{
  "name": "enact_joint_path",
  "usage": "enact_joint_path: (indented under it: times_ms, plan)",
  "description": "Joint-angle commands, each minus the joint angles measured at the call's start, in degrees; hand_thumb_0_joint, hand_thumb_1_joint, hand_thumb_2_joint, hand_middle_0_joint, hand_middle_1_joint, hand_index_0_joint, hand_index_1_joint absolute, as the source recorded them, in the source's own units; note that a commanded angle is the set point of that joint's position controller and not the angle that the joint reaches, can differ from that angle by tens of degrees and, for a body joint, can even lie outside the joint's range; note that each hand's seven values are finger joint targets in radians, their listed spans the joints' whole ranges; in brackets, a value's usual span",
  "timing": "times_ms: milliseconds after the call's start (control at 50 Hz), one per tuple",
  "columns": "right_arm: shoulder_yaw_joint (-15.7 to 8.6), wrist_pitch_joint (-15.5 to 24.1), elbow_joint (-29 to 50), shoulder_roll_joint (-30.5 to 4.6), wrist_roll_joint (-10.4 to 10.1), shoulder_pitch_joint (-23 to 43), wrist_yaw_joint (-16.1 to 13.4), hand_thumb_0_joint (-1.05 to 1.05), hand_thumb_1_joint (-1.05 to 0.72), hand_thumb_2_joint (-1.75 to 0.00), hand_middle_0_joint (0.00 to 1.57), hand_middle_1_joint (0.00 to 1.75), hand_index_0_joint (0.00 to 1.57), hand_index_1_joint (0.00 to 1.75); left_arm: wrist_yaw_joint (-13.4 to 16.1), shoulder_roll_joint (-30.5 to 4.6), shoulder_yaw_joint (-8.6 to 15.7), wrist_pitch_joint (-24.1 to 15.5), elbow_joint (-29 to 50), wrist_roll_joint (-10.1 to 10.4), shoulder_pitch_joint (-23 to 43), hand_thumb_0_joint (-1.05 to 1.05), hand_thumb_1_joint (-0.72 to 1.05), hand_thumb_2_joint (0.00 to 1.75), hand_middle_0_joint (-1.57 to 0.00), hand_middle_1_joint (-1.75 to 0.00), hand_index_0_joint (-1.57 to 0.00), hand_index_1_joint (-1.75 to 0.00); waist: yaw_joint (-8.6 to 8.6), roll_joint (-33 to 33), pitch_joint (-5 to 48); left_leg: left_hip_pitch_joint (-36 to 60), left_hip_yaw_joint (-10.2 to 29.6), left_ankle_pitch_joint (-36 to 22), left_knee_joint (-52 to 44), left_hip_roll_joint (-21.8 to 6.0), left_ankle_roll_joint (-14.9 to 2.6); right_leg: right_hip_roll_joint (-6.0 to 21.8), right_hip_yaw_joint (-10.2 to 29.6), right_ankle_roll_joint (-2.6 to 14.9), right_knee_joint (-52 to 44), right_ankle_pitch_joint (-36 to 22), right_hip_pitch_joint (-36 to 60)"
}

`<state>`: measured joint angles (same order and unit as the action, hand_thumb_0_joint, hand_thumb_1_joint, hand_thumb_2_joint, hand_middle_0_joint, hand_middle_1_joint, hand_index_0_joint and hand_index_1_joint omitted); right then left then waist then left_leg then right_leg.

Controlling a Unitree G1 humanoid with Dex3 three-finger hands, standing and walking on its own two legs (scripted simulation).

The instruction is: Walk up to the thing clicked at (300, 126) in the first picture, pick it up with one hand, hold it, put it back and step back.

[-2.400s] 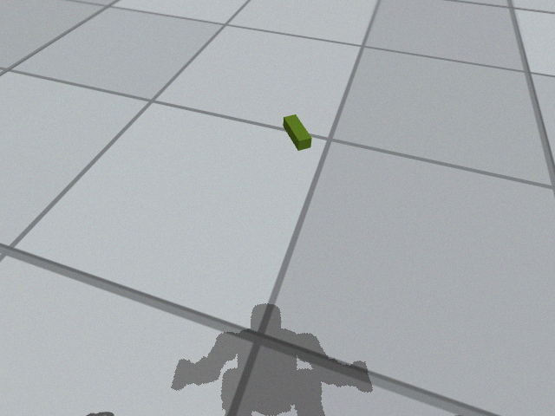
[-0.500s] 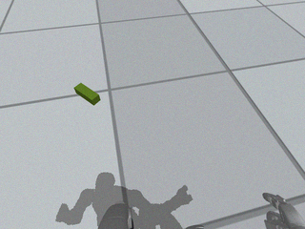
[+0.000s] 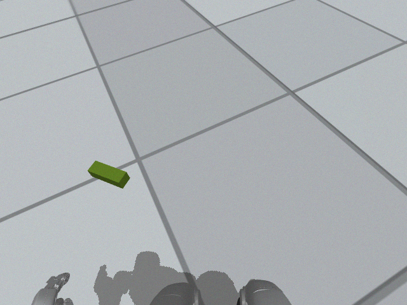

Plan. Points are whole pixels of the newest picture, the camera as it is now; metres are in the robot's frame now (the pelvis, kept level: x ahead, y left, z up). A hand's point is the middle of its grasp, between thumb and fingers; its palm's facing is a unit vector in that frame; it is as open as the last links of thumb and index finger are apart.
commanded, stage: walk up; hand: left
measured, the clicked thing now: (108, 174) +0.85 +0.58 -0.71
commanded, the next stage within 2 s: none
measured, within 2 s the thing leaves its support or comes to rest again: neither
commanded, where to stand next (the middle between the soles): +0.35 +0.47 m, yaw -26 degrees
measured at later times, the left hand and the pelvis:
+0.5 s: hand out of the picture +0.23 +0.53 -0.13, palm faces -0.20 -0.82 -0.53, open 7.4 cm; pelvis +0.12 +0.22 +0.01, yaw -10 degrees
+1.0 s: hand out of the picture +0.35 +0.65 -0.09, palm faces -0.25 -0.74 -0.62, open 7.4 cm; pelvis +0.21 +0.37 +0.00, yaw -17 degrees
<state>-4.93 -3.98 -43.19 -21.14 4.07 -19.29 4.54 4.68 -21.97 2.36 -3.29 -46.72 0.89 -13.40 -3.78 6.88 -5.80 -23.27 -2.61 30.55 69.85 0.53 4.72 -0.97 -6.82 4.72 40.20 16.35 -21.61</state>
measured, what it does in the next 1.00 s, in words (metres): steps to the left, turning right: left foot, then right foot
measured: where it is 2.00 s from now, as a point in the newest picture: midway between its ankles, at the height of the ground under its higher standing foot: (102, 257)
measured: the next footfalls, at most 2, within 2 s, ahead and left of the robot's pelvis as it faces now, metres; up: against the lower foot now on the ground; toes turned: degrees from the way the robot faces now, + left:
left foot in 0.30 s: +0.18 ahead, +0.32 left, +0.00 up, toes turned -2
right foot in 0.68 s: +0.26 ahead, +0.18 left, +0.00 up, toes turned -19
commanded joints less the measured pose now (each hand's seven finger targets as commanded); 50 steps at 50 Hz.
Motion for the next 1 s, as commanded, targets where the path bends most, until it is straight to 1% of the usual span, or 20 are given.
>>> enact_joint_path:
  times_ms: [0, 80, 200, 260, 280, 300, 320, 340, 400, 460, 540, 600, 640, 660, 680, 700, 720, 760, 820, 980]
  plan:
    - [-4.8, 1.4, 6.3, -16.2, -1.2, 0.6, -0.4, 0.0, -0.9, -0.9, 0.2, 0.3, 0.2, 0.3, 2.4, -18.8, 5.9, -2.3, 2.9, -0.4, -2.9, 0.0, 0.9, 0.9, -0.2, -0.3, -0.2, -0.3, 1.04, -7.3, 1.8, -13.3, 11.2, -7.3, 3.4, -8.4, -2.32, 18.2, 27.2, 8.39, -23.1, 11.3, 4.4]
    - [-4.4, 0.4, 6.0, -13.4, -0.7, 0.5, 1.2, 0.0, -0.9, -0.9, 0.2, 0.3, 0.2, 0.3, 0.9, -19.9, 6.7, -3.6, 2.2, -1.8, -4.0, 0.0, 0.9, 0.9, -0.2, -0.3, -0.2, -0.3, 0.56, -13.1, -0.5, -8.1, 6.2, -13.7, -4.8, -8.7, -3.26, 11.1, 16.0, 5.59, -19.5, 2.2, -4.4]
    - [-5.0, 0.7, 8.5, -14.3, -0.6, 7.2, 1.9, 0.0, -0.9, -0.9, 0.2, 0.3, 0.2, 0.3, 1.0, -24.3, 8.1, -3.7, 2.0, -3.2, -6.1, 0.0, 0.9, 0.9, -0.2, -0.3, -0.2, -0.3, 2.35, -18.1, 3.2, -4.0, 4.4, -9.9, -18.0, -10.2, -4.05, 11.6, 17.5, 6.24, -13.3, 6.0, -4.2]
    - [-6.6, 1.0, 5.1, -15.3, -0.3, -4.3, 1.4, 0.0, -0.9, -0.9, 0.2, 0.3, 0.2, 0.3, 1.6, -23.3, 7.4, -2.8, 2.8, -3.1, 1.0, 0.0, 0.9, 0.9, -0.2, -0.3, -0.2, -0.3, -6.14, -14.0, 8.8, 14.1, -1.4, -8.4, -27.9, -5.8, -4.93, 11.3, 13.3, 3.41, 0.0, 0.1, -12.6]
    - [-7.6, 1.6, 2.7, -17.0, 0.3, -10.4, 0.8, 0.0, -0.9, -0.9, 0.2, 0.3, 0.2, 0.3, 1.9, -18.0, 6.0, -2.2, 2.6, -3.3, -1.5, 0.0, 0.9, 0.9, -0.2, -0.3, -0.2, -0.3, -8.7, -2.4, 10.5, 21.3, 2.5, -4.0, -33.8, -4.2, -4.99, 7.0, 10.8, 0.85, 16.9, 0.8, -17.1]
    - [-8.2, 2.1, 2.9, -21.2, 0.9, -11.5, 0.1, 0.0, -0.9, -0.9, 0.2, 0.3, 0.2, 0.3, 2.3, -10.4, 3.3, -2.0, 2.5, -3.0, -4.9, 0.0, 0.9, 0.9, -0.2, -0.3, -0.2, -0.3, -8.76, 15.5, 7.0, 19.9, 18.5, 2.6, -45.0, -14.7, -4.33, -2.1, 8.3, -1.96, 31.0, 17.9, -27.6]
    - [-8.8, 2.6, 4.6, -26.6, -0.7, -4.1, -0.4, 0.0, -0.9, -0.9, 0.2, 0.3, 0.2, 0.3, 3.2, -12.6, 3.4, -1.8, 2.4, -1.6, -6.0, 0.0, 0.9, 0.9, -0.2, -0.3, -0.2, -0.3, -4.27, 20.4, 5.8, 16.4, 35.3, 6.6, -57.2, -22.6, -7.27, -3.8, 10.3, -0.84, 37.6, 18.7, -31.7]
    - [-9.0, 2.5, 5.9, -28.2, -1.4, 2.5, -0.6, 0.0, -0.9, -0.9, 0.2, 0.3, 0.2, 0.3, 3.5, -15.5, 3.7, -1.7, 0.9, -1.9, -6.5, 0.0, 0.9, 0.9, -0.2, -0.3, -0.2, -0.3, -1.91, 19.6, 4.0, 11.4, 41.0, 15.9, -60.4, -24.6, -12.16, 0.8, 11.7, 0.35, 41.1, 15.6, -28.8]
    - [-5.9, 2.9, 7.1, -18.6, -0.5, 5.2, -1.3, 0.0, -0.9, -0.9, 0.2, 0.3, 0.2, 0.3, 2.4, -19.6, 5.2, -1.5, -4.3, -0.1, -8.5, 0.0, 0.9, 0.9, -0.2, -0.3, -0.2, -0.3, -0.02, 8.0, -0.7, 7.5, 17.8, -2.4, -50.0, -16.0, -8.14, 3.7, 11.2, -1.4, 33.1, 4.5, -23.8]
    - [-5.0, 3.9, 5.5, -16.1, -0.8, 2.8, -1.5, 0.0, -0.9, -0.9, 0.2, 0.3, 0.2, 0.3, 1.2, -16.2, 4.4, -1.3, -4.9, 0.4, -10.5, 0.0, 0.9, 0.9, -0.2, -0.3, -0.2, -0.3, 0.89, 6.8, 1.5, 14.3, 9.4, -32.9, -44.7, -13.3, -9.43, 2.7, 7.8, -3.16, 24.3, 4.0, -18.3]
    - [-4.1, 3.3, 6.7, -14.2, -0.1, 0.6, -1.9, 0.0, -0.9, -0.9, 0.2, 0.3, 0.2, 0.3, 1.0, -13.5, 3.7, -1.4, -1.5, 0.5, -7.0, 0.0, 0.9, 0.9, -0.2, -0.3, -0.2, -0.3, -0.44, 4.3, 3.6, 16.1, 3.8, -47.9, -42.3, -13.7, -12.7, 1.5, 1.9, -2.9, 11.7, 3.7, -11.2]
    - [-4.1, 2.3, 8.8, -13.9, 0.2, 3.8, -1.8, 0.0, -0.9, -0.9, 0.2, 0.3, 0.2, 0.3, 1.3, -13.0, 4.2, -1.0, -1.4, 0.4, -10.2, 0.0, 0.9, 0.9, -0.2, -0.3, -0.2, -0.3, 1.93, 3.4, 5.1, 9.7, 3.7, -39.6, -40.0, -14.1, -11.65, 1.5, 1.6, -2.05, 4.1, -2.1, 0.7]
    - [-3.5, 1.7, 11.2, -12.9, -0.2, 8.5, -1.7, 0.0, -0.9, -0.9, 0.2, 0.3, 0.2, 0.3, 2.3, -14.5, 5.7, -1.1, -4.4, 0.2, -21.0, 0.0, 0.9, 0.9, -0.2, -0.3, -0.2, -0.3, 8.41, -3.7, 8.9, 1.2, 0.4, -38.1, -27.2, -11.9, -8.37, 3.1, 3.8, -0.73, -9.4, -12.6, 18.5]
    - [-2.7, 1.7, 11.1, -10.6, -0.8, 5.6, -1.7, 0.0, -0.9, -0.9, 0.2, 0.3, 0.2, 0.3, 3.0, -18.4, 7.2, -1.2, -4.7, -0.5, -24.6, 0.0, 0.9, 0.9, -0.2, -0.3, -0.2, -0.3, 10.45, -12.4, 12.0, -5.5, -0.8, -27.1, -14.2, -8.1, -5.03, 6.7, 12.7, 0.84, -11.8, -10.5, 27.8]
    - [-2.1, 1.2, 10.8, -9.0, -1.0, 0.9, -1.8, 0.0, -0.9, -0.9, 0.2, 0.3, 0.2, 0.3, 3.7, -21.7, 7.9, -1.2, -2.4, -1.0, -23.4, 0.0, 0.9, 0.9, -0.2, -0.3, -0.2, -0.3, 8.74, -21.0, 14.0, -17.1, 1.3, 3.1, -1.7, -2.3, -1.74, 22.0, 36.0, 6.94, -14.8, -10.8, 33.3]
    - [-3.2, -0.2, 9.2, -13.4, -0.4, -2.6, -2.2, 0.0, -0.9, -0.9, 0.2, 0.3, 0.2, 0.3, 3.9, -20.6, 6.9, -1.0, 0.6, -0.9, -17.0, 0.0, 0.9, 0.9, -0.2, -0.3, -0.2, -0.3, 5.69, -9.9, 12.3, -18.0, 9.5, 4.5, 4.8, -4.5, -0.07, 27.2, 42.3, 11.61, -16.5, -1.6, 26.1]
    - [-4.5, -0.6, 9.3, -16.3, 0.0, -1.9, -2.6, 0.0, -0.9, -0.9, 0.2, 0.3, 0.2, 0.3, 4.5, -22.1, 7.3, -1.0, 2.7, -0.5, -11.3, 0.0, 0.9, 0.9, -0.2, -0.3, -0.2, -0.3, 4.93, -9.6, 10.3, -19.7, 10.8, 5.1, 10.3, -5.3, 0.13, 30.9, 48.3, 16.3, -19.6, 5.2, 20.4]
    - [-5.0, -0.6, 7.2, -17.7, -0.3, 1.5, -2.3, 0.0, -0.9, -0.9, 0.2, 0.3, 0.2, 0.3, 4.4, -19.2, 6.3, -1.7, 3.7, -0.5, -7.1, 0.0, 0.9, 0.9, -0.2, -0.3, -0.2, -0.3, 3.66, -4.2, 3.6, -16.1, 11.1, -1.7, 10.3, -7.5, -2.44, 23.4, 37.3, 12.0, -21.3, 11.2, 7.7]
    - [-4.4, -1.1, 6.2, -16.0, -0.4, 0.4, -1.1, 0.0, -0.9, -0.9, 0.2, 0.3, 0.2, 0.3, 3.3, -19.6, 6.2, -2.6, 2.9, -1.9, -6.2, 0.0, 0.9, 0.9, -0.2, -0.3, -0.2, -0.3, 1.99, -9.6, 0.6, -11.8, 9.9, -7.4, 7.1, -7.4, -3.82, 16.0, 24.0, 7.47, -16.8, 3.3, -0.6]
    - [-5.1, -1.6, 7.3, -15.6, -0.2, 4.6, 0.3, 0.0, -0.9, -0.9, 0.2, 0.3, 0.2, 0.3, 2.3, -24.7, 8.2, -2.9, 2.6, -3.5, -8.4, 0.0, 0.9, 0.9, -0.2, -0.3, -0.2, -0.3, 3.81, -18.7, 1.2, -9.8, 4.2, -6.2, -5.1, -9.0, -3.46, 11.4, 20.7, 6.43, -13.8, 17.3, -5.8]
